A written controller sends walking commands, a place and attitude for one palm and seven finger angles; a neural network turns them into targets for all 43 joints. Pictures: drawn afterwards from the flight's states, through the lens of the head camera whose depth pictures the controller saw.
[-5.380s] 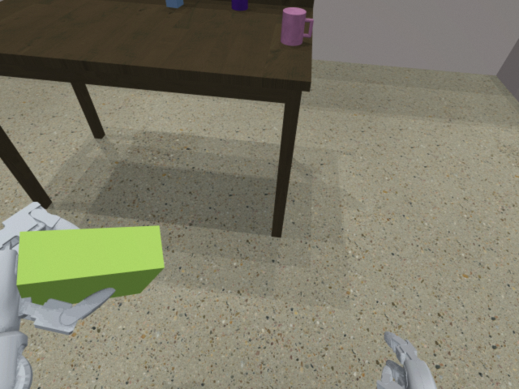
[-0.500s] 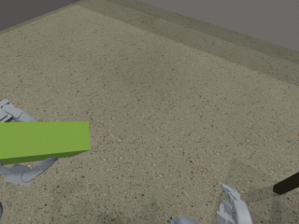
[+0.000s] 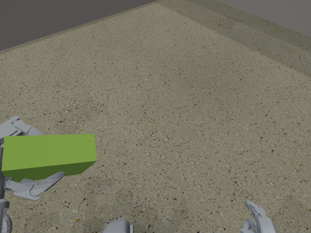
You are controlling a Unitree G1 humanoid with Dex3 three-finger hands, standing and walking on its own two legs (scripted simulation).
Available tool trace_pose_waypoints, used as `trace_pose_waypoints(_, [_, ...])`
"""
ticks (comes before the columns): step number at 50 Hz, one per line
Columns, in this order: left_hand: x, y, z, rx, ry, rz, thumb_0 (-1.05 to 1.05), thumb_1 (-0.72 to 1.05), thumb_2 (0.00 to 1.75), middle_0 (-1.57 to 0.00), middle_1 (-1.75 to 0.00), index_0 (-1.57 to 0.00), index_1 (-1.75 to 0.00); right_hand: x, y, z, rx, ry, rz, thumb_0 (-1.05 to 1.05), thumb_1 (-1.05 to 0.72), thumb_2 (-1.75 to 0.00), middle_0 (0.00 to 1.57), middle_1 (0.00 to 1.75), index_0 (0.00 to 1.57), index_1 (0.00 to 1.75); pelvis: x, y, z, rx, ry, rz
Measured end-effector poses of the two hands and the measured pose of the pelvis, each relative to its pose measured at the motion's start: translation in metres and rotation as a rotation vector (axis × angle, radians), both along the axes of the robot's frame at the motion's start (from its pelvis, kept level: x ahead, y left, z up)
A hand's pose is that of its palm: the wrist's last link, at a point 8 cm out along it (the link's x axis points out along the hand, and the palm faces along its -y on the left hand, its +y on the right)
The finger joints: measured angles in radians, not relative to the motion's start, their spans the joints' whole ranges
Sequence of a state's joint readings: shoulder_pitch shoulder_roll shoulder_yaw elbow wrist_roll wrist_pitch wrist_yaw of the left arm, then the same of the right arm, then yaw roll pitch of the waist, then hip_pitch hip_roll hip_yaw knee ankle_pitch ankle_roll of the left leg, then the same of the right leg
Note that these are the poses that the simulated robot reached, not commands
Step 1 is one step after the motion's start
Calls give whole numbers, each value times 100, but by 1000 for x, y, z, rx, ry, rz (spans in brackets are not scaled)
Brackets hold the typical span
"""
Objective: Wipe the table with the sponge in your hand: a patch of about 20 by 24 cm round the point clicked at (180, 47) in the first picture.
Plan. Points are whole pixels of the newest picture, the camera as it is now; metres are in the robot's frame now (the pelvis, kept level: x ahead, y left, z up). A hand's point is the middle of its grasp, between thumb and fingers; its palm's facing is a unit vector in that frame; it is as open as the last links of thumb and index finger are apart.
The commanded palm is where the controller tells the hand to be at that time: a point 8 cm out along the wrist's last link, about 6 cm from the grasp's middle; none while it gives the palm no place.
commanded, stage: walk to a spot facing it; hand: left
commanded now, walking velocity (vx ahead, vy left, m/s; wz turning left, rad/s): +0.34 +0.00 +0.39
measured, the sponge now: (64, 157) +0.23 +0.19 +0.14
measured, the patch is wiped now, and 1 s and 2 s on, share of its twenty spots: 0.00 0.00 0.00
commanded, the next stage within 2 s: turn to face it in 0.74 s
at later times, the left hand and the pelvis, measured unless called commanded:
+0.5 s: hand (29, 146) +0.23 +0.25 +0.17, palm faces +0.56 -0.69 -0.45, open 9.6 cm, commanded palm +0.18 +0.28 +0.17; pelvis +0.06 -0.02 -0.02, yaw +9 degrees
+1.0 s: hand (15, 126) +0.28 +0.30 +0.17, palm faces +0.64 -0.65 -0.42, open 9.6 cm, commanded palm +0.20 +0.32 +0.17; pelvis +0.13 +0.00 -0.02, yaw +18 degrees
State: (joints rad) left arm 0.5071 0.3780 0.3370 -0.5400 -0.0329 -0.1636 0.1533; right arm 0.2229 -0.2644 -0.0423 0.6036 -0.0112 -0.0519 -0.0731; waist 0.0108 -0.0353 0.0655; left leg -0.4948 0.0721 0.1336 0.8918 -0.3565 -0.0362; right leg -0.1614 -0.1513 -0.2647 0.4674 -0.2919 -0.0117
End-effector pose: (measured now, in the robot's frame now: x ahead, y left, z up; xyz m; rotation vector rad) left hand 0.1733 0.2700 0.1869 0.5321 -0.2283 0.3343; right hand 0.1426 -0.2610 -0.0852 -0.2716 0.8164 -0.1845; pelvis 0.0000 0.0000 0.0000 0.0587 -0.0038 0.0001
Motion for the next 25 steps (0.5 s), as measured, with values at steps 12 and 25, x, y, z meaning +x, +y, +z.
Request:
trace_pose_waypoints(12, [7,43,-10,16,-143,75,-1,-44,100,-81,-134,-80,-134,61,69,-7,90,-103,93,1,-91,-90,20,30,20,30,17,18,-23,-29,-20,85])
trace_pose_waypoints(25, [13,8,0,54,-98,201,-1,-44,99,-81,-134,-80,-134,99,81,-46,214,7,246,1,-90,-90,21,30,20,30,63,-19,-23,-40,-30,159])
